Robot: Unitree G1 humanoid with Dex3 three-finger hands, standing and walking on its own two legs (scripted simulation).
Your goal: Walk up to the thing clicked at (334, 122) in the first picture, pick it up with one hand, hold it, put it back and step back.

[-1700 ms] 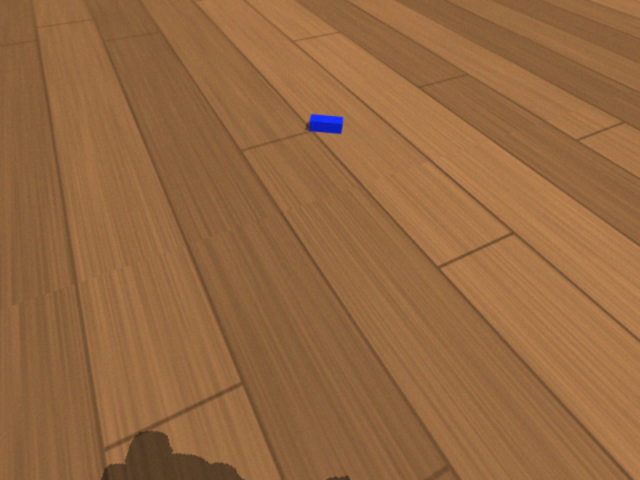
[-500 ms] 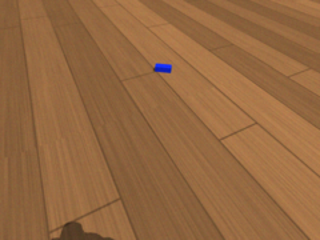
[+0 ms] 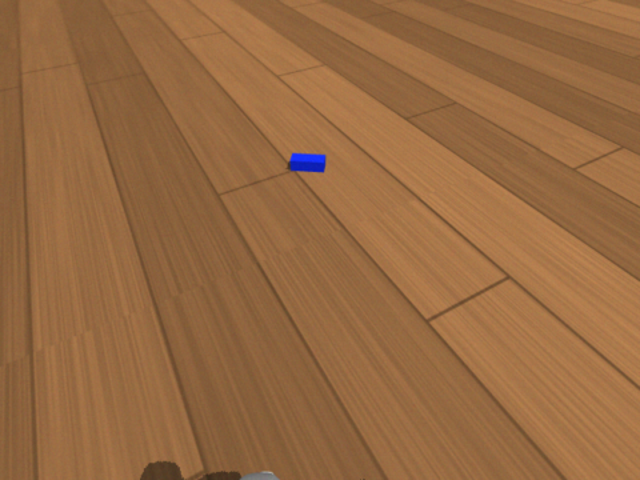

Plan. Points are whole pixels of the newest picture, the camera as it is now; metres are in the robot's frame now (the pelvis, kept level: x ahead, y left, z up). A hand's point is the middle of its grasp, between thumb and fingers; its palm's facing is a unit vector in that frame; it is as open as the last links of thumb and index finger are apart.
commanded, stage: walk up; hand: left
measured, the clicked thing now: (308, 162) +1.83 +0.16 -0.74
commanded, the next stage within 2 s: none
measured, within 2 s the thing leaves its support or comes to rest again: neither
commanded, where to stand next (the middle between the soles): +1.43 -0.08 m, yaw +0 degrees
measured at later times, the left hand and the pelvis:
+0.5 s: hand (174, 325) +0.41 +0.29 -0.13, palm faces -0.07 -0.93 -0.35, open 7.4 cm; pelvis +0.30 +0.01 +0.00, yaw -1 degrees
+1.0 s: hand (237, 245) +0.61 +0.21 -0.13, palm faces -0.02 -0.93 -0.38, open 7.4 cm; pelvis +0.59 -0.06 +0.00, yaw -1 degrees
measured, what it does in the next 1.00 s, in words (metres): walks ahead: left foot, then right foot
